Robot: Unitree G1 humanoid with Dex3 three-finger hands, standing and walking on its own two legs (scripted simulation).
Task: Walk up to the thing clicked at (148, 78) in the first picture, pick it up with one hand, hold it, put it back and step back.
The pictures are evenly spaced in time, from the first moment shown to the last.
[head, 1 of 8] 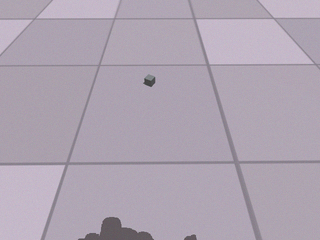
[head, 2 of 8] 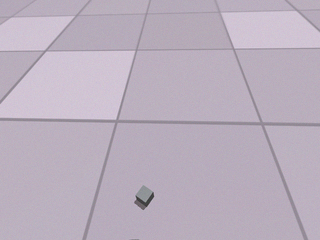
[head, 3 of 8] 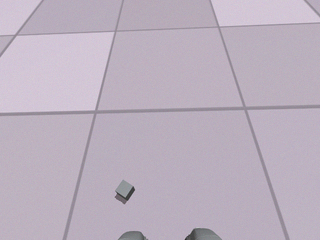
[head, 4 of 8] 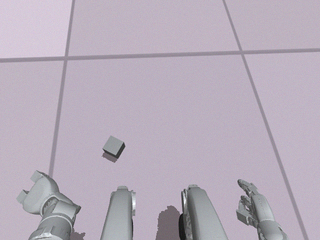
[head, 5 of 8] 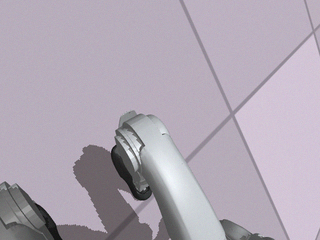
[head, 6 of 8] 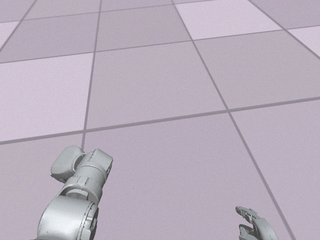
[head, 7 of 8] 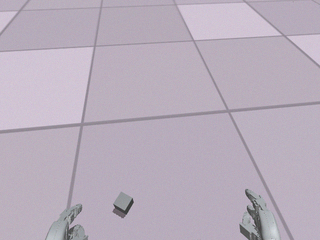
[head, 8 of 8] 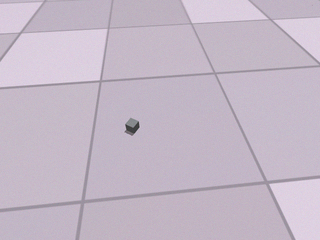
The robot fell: no
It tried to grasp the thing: yes
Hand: left
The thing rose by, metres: 0.66
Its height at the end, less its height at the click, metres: +0.00
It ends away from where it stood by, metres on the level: 0.02
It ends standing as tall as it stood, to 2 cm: yes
